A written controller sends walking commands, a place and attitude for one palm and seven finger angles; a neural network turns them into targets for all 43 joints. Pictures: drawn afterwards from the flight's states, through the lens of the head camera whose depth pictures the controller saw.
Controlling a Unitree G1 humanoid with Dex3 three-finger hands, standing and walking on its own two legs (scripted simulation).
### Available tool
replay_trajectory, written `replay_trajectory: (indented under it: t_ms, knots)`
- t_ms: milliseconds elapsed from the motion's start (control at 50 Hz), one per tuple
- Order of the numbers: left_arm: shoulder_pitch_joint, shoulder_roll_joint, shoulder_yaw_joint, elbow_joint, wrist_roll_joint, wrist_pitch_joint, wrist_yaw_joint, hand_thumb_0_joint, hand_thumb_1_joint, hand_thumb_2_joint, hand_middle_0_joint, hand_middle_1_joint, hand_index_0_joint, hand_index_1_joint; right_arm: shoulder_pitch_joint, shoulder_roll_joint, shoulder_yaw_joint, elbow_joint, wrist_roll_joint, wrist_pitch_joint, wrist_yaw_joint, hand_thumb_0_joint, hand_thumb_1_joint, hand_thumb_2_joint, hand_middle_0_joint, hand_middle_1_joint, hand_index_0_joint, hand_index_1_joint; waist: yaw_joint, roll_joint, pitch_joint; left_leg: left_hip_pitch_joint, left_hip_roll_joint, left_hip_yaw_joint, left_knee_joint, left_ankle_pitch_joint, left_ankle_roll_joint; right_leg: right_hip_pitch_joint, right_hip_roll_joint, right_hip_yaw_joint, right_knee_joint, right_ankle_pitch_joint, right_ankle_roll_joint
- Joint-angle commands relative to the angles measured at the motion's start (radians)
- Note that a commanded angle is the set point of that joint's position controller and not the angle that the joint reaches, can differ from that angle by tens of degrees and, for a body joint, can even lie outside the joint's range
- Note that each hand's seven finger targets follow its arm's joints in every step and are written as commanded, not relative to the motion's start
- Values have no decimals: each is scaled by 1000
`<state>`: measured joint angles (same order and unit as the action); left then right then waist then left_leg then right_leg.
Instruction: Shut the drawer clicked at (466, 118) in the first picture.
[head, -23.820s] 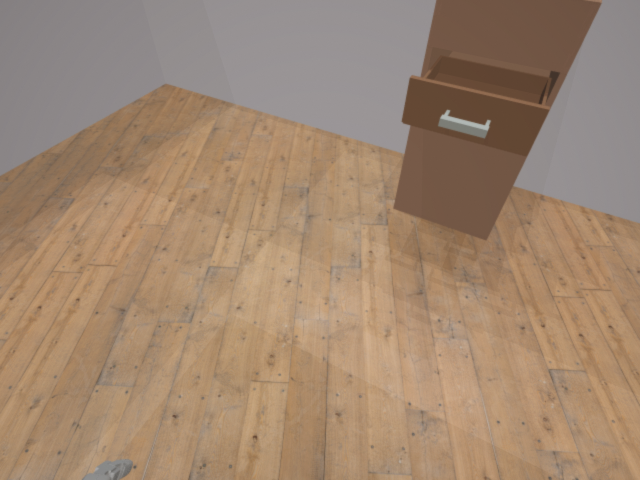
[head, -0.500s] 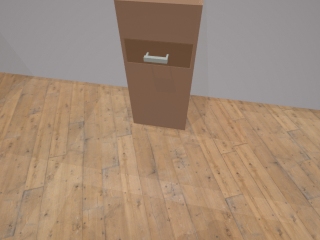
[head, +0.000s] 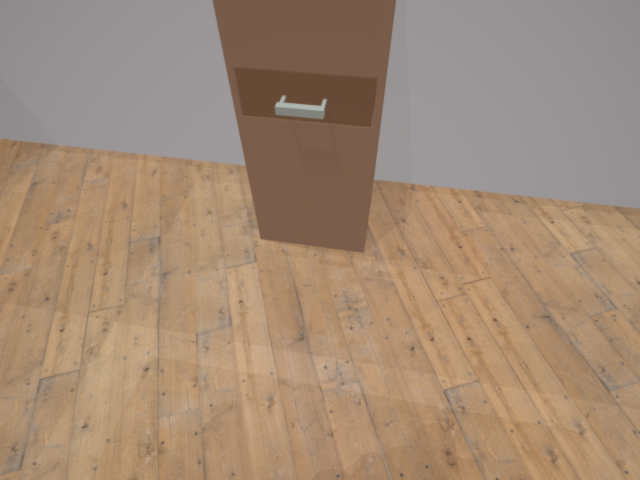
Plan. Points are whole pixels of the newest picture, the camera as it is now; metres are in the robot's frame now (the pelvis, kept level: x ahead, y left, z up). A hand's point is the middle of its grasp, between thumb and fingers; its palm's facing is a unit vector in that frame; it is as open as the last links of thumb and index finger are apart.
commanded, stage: look to check the result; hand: left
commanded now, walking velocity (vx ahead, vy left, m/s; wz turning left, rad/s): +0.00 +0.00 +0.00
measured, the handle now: (301, 105) +1.04 +0.10 -0.11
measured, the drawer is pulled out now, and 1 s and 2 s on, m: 0.00 0.00 0.00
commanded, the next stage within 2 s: stand and wait in 0.30 s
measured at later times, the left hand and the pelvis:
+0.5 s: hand out of the picture +0.02 +0.15 -0.17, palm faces +0.04 -0.98 -0.21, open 7.3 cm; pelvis +0.02 -0.02 +0.00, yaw +0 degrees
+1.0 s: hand out of the picture +0.03 +0.14 -0.17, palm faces +0.04 -0.98 -0.21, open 7.3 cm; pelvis +0.03 -0.03 +0.00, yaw +0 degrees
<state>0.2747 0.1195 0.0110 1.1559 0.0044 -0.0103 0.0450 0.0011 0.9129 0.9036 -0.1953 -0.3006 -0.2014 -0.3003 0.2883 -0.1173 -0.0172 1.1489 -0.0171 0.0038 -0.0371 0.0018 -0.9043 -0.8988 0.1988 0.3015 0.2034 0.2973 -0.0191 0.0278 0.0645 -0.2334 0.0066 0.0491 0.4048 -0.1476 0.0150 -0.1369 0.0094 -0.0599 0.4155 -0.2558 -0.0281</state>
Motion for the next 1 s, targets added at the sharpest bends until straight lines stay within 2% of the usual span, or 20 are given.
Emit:
replay_trajectory:
  t_ms: [0, 120, 180, 240, 360, 480, 580, 680, 780, 900, 980]
  knots:
    - [73, 98, 19, -18, 4, -8, 3, 0, 900, 900, -200, -300, -200, -300, 76, -80, -10, -15, 1, -6, -3, 0, -900, -900, 200, 300, 200, 300, 3, -26, 19, 56, 93, -91, -58, 45, 11, -87, -112, 99, -114, 38, -16]
    - [65, 103, 18, -18, 3, -8, 3, 0, 900, 900, -200, -300, -200, -300, 64, -81, -9, -12, 1, -6, -4, 0, -900, -900, 200, 300, 200, 300, 4, -4, 18, 64, 95, -92, -54, 59, 9, -78, -113, 98, -117, 53, -17]
    - [60, 103, 20, -18, 4, -8, 3, 0, 900, 900, -200, -300, -200, -300, 56, -86, -9, -13, 1, -4, -5, 0, -900, -900, 200, 300, 200, 300, 3, -14, 32, 62, 97, -91, -54, 49, 7, -85, -112, 98, -125, 42, -17]
    - [54, 103, 20, -18, 3, -9, 2, 0, 900, 900, -200, -300, -200, -300, 57, -88, -8, -13, 0, -7, -6, 0, -900, -900, 200, 300, 200, 300, 2, -2, 22, 66, 98, -92, -54, 74, 6, -69, -112, 99, -121, 75, -17]
    - [59, 119, 23, -22, 4, -13, 3, 0, 900, 900, -200, -300, -200, -300, 45, -106, -12, -16, 2, -9, -7, 0, -900, -900, 200, 300, 200, 300, 6, -31, -7, 87, 102, -86, -41, 114, 5, -43, -116, 99, -120, 151, -14]
    - [53, 119, 24, -24, 3, -12, 4, 0, 900, 900, -200, -300, -200, -300, 40, -100, -8, -14, 1, -6, -8, 0, -900, -900, 200, 300, 200, 300, 6, -20, 16, 77, 101, -79, -40, 101, -1, -41, -119, 97, -129, 164, -12]
    - [47, 128, 25, -27, 2, -15, 4, 0, 900, 900, -200, -300, -200, -300, 37, -109, -9, -15, 2, -8, -9, 0, -900, -900, 200, 300, 200, 300, 4, -24, -8, 90, 103, -79, -35, 123, -1, -20, -120, 97, -126, 211, -12]
    - [48, 131, 26, -28, 2, -14, 6, 0, 900, 900, -200, -300, -200, -300, 33, -109, -9, -16, 2, -5, -10, 0, -900, -900, 200, 300, 200, 300, 6, -37, 10, 86, 101, -71, -28, 121, -4, -19, -123, 97, -129, 260, -1]
    - [49, 138, 29, -32, 2, -15, 5, 0, 900, 900, -200, -300, -200, -300, 33, -115, -9, -17, 2, -6, -11, 0, -900, -900, 200, 300, 200, 300, 7, -24, -8, 94, 103, -65, -23, 129, -5, -1, -125, 97, -128, 290, 3]
    - [43, 138, 28, -33, 1, -13, 4, 0, 900, 900, -200, -300, -200, -300, 31, -118, -10, -18, 1, -4, -12, 0, -900, -900, 200, 300, 200, 300, 6, -25, 19, 89, 102, -68, -29, 111, -8, -15, -121, 99, -138, 257, 2]
    - [42, 145, 31, -35, 2, -14, 4, 0, 900, 900, -200, -300, -200, -300, 29, -124, -11, -19, 2, -6, -12, 0, -900, -900, 200, 300, 200, 300, 7, -20, 7, 91, 104, -67, -27, 117, -6, -5, -122, 101, -140, 266, 4]
